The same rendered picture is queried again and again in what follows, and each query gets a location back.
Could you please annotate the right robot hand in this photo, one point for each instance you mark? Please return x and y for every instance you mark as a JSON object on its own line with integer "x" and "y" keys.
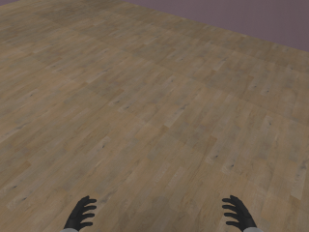
{"x": 245, "y": 220}

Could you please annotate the left robot hand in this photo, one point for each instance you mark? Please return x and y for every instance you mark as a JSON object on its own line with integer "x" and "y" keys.
{"x": 76, "y": 215}

